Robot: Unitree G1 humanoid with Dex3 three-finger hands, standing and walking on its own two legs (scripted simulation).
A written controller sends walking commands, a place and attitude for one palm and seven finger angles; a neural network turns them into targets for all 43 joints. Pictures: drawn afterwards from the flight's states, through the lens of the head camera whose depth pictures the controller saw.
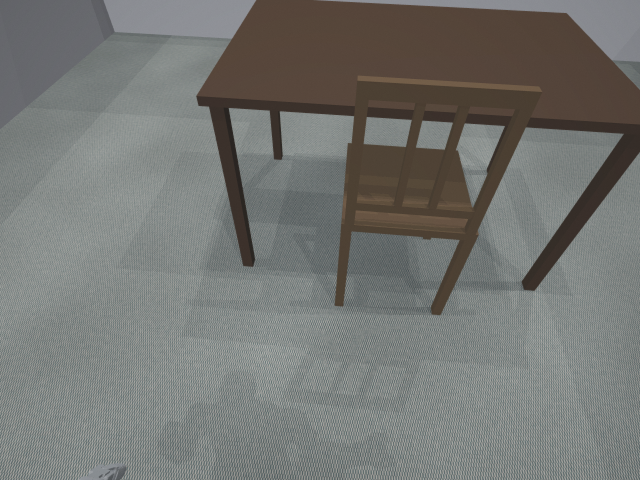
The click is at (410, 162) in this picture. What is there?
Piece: chair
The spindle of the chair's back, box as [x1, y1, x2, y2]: [394, 103, 425, 206]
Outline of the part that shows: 423,103 415,103 395,195 394,205 401,206 425,106 425,104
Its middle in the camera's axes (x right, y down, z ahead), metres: +0.21 -0.19 +0.94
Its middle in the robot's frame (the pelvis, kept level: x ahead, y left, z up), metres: +0.84 -0.17 -0.09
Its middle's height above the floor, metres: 0.68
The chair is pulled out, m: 0.00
